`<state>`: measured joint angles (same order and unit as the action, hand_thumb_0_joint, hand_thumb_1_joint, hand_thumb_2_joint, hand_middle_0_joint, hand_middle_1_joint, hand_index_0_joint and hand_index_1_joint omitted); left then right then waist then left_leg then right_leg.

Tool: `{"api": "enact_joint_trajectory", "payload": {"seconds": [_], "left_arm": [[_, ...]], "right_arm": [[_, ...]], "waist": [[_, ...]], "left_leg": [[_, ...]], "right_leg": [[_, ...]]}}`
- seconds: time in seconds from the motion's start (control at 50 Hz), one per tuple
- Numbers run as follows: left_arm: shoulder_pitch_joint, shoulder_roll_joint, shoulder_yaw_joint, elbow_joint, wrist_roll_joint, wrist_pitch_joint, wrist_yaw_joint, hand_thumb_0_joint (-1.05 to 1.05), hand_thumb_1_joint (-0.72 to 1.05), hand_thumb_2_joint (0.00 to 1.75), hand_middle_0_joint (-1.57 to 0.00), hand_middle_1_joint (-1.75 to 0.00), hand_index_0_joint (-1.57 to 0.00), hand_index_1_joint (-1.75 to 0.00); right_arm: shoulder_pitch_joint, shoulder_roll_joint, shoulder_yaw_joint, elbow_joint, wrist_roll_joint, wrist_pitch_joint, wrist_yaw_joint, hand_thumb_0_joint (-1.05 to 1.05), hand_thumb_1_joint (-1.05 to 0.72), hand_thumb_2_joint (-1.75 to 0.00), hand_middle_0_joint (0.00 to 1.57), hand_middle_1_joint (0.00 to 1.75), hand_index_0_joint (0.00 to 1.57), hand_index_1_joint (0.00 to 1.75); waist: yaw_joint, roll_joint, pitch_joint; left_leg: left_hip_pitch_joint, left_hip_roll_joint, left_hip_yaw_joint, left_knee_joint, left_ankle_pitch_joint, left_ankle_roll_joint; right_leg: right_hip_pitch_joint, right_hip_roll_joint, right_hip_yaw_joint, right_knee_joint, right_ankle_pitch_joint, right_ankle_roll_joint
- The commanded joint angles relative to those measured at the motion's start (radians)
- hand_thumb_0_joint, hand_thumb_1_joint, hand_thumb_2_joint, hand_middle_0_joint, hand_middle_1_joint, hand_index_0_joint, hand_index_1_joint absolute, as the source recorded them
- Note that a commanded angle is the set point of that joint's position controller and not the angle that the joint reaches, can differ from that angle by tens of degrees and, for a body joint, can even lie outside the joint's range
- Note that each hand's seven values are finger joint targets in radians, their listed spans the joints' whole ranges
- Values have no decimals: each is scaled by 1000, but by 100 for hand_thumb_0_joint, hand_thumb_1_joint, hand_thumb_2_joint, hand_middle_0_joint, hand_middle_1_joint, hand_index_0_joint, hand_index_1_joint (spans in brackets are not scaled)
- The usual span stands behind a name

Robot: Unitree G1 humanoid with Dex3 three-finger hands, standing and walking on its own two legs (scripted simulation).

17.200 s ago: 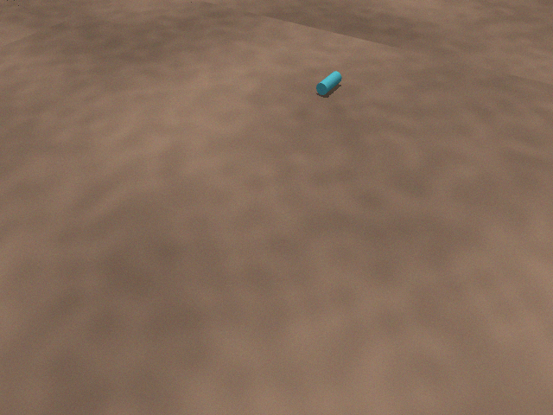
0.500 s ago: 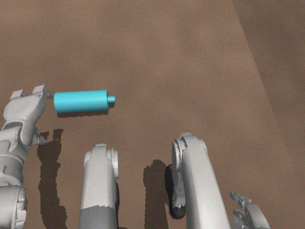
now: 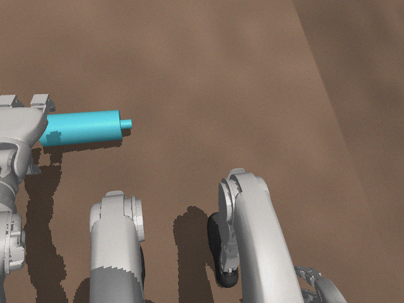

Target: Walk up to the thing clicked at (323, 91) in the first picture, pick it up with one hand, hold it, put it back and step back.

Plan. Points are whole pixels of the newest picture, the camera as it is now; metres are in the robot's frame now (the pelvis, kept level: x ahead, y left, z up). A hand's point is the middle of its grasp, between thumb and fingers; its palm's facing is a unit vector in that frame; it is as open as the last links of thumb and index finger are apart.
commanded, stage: rise first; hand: left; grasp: from above
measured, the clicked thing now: (89, 127) +0.52 +0.20 -0.33
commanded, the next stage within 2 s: none
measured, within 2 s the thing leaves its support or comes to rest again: neither
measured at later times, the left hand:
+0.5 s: hand (43, 138) +0.46 +0.27 -0.20, palm faces -0.47 -0.03 -0.88, open 13.9 cm
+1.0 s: hand (47, 135) +0.47 +0.26 -0.21, palm faces -0.45 -0.03 -0.89, open 14.1 cm
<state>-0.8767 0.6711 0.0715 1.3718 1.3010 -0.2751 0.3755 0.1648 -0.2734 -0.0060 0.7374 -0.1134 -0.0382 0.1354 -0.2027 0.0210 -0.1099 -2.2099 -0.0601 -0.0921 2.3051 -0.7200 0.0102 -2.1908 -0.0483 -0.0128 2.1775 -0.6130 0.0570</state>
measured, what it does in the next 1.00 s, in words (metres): stands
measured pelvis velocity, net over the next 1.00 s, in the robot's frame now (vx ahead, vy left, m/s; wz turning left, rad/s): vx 0.00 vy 0.00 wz -0.02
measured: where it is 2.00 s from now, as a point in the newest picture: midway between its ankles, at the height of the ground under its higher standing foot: (180, 278)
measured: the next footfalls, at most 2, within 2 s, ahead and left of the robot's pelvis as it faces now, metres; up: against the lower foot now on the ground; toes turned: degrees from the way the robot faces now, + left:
none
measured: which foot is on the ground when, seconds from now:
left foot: down 0.00-1.00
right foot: down 0.00-1.00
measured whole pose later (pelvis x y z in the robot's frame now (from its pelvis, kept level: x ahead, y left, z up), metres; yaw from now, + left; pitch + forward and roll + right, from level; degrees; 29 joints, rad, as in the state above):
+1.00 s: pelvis +0.00 +0.00 -0.03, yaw -1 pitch +36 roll -8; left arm -0.99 0.73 0.08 1.51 1.33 -0.26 0.45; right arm 0.17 -0.29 0.05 0.74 -0.15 -0.06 0.15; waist -0.26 0.01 -0.07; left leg -2.29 -0.06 -0.11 2.40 -0.74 0.00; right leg -2.28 -0.04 -0.02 2.26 -0.61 0.06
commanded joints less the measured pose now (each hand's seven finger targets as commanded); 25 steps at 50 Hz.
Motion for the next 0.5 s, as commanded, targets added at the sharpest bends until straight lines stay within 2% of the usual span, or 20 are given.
{"api": "enact_joint_trajectory", "payload": {"seconds": [0.0, 0.02, 0.04, 0.06, 0.08, 0.1, 0.12, 0.18, 0.2, 0.24, 0.26, 0.3, 0.34, 0.38, 0.4, 0.42, 0.48], "left_arm": [[-321, 243, 32, -100, 8, -7, 55, 0, -52, 99, -5, -103, -8, -101], [-347, 254, 39, -121, 8, -8, 61, 0, -51, 98, -5, -103, -8, -101], [-313, 244, 39, -76, 13, -3, 64, 0, -51, 98, -5, -104, -8, -101], [-361, 254, 41, -121, 9, -7, 71, 0, -50, 98, -5, -105, -8, -101], [-352, 266, 48, -100, 15, -4, 77, 0, -51, 99, -6, -104, -8, -101], [-327, 252, 45, -43, 16, 3, 80, 0, -52, 99, -6, -104, -8, -102], [-326, 228, 35, -52, 8, 4, 81, 0, -51, 98, -6, -105, -8, -102], [-395, 279, 57, -86, 6, 3, 89, 0, -51, 98, -5, -104, -8, -102], [-378, 284, 57, -81, 9, 4, 90, 0, -51, 98, -6, -105, -8, -102], [-340, 261, 45, -39, 16, 6, 87, 0, -51, 98, -6, -105, -8, -102], [-365, 273, 55, -51, 6, 5, 91, 0, -51, 98, -6, -104, -8, -102], [-363, 286, 58, -54, 8, 5, 91, 0, -52, 98, -6, -105, -8, -102], [-339, 273, 53, -22, 10, 11, 90, 0, -51, 98, -6, -105, -8, -103], [-373, 284, 57, -50, 6, 9, 92, 0, -52, 99, -6, -105, -8, -102], [-339, 277, 49, -21, 8, 11, 90, 0, -52, 99, -6, -105, -8, -103], [-362, 279, 52, -39, 7, 10, 91, 0, -51, 98, -5, -106, -8, -103], [-355, 291, 55, -47, 1, 11, 89, 0, -52, 99, -6, -104, -8, -102]], "right_arm": [[197, -246, -82, -14, -8, -4, -5, 0, -90, -90, 20, 30, 20, 30], [197, -247, -83, -14, -7, -5, -6, 0, -90, -90, 20, 30, 20, 30], [207, -245, -78, -14, -11, -6, -3, 0, -91, -90, 20, 30, 20, 30], [204, -245, -82, -16, -11, -6, -3, 0, -90, -90, 20, 30, 20, 30], [210, -246, -81, -14, -14, -7, -4, 0, -91, -90, 20, 30, 20, 30], [214, -246, -77, -14, -16, -7, -2, 0, -91, -90, 20, 30, 20, 30], [203, -239, -75, -12, -18, -9, 0, 0, -91, -91, 20, 30, 20, 30], [212, -248, -75, -7, -21, -12, -2, 0, -91, -90, 20, 30, 20, 30], [209, -246, -73, -8, -22, -12, -1, 0, -91, -91, 20, 30, 20, 30], [215, -240, -69, -9, -25, -11, 1, 0, -91, -90, 20, 30, 20, 30], [216, -245, -70, -6, -23, -11, 0, 0, -91, -90, 20, 30, 20, 30], [214, -243, -65, -8, -26, -11, 0, 0, -91, -91, 20, 30, 20, 30], [218, -248, -65, -6, -26, -10, 0, 0, -91, -90, 20, 30, 20, 30], [216, -248, -64, -8, -27, -9, -2, 0, -91, -90, 20, 30, 20, 30], [219, -247, -61, -8, -29, -12, 1, 0, -91, -91, 20, 30, 20, 30], [224, -252, -61, -5, -33, -11, 0, 0, -91, -90, 20, 30, 20, 30], [229, -251, -55, -3, -30, -11, 1, 0, -91, -90, 20, 30, 20, 30]], "waist": [[-24, 240, -627], [-19, 245, -652], [-25, 246, -635], [-21, 260, -662], [-23, 243, -674], [-33, 223, -635], [-32, 234, -616], [-36, 231, -653], [-30, 259, -661], [-36, 229, -650], [-39, 216, -644], [-37, 245, -652], [-38, 223, -631], [-43, 248, -647], [-42, 238, -633], [-52, 225, -643], [-49, 226, -643]], "left_leg": [[516, 3, 43, -295, 209, 7], [529, 2, 43, -296, 215, 7], [528, 2, 43, -293, 223, 5], [529, 1, 55, -282, 223, 10], [526, 1, 51, -279, 222, 10], [502, 2, 49, -280, 209, 10], [499, 1, 54, -278, 205, 11], [484, 3, 57, -259, 209, 16], [489, 1, 62, -256, 220, 15], [469, -2, 69, -246, 223, 18], [450, -1, 65, -246, 213, 20], [453, -3, 71, -242, 215, 20], [456, -1, 67, -242, 214, 19], [463, -1, 67, -238, 213, 19], [455, -1, 69, -231, 215, 19], [438, -3, 74, -221, 217, 24], [437, -1, 74, -218, 230, 23]], "right_leg": [[279, 21, -103, -162, 139, -85], [279, 22, -101, -159, 144, -87], [275, 21, -104, -154, 145, -86], [294, 26, -102, -160, 151, -87], [296, 27, -105, -155, 151, -87], [278, 25, -105, -155, 140, -86], [272, 25, -103, -157, 139, -86], [289, 25, -102, -147, 151, -84], [297, 27, -100, -143, 159, -85], [318, 32, -104, -146, 162, -85], [306, 30, -103, -143, 156, -84], [313, 31, -103, -139, 159, -85], [299, 29, -103, -141, 156, -85], [295, 30, -104, -138, 159, -84], [304, 30, -105, -135, 159, -86], [324, 32, -104, -141, 168, -82], [332, 33, -104, -134, 178, -83]]}}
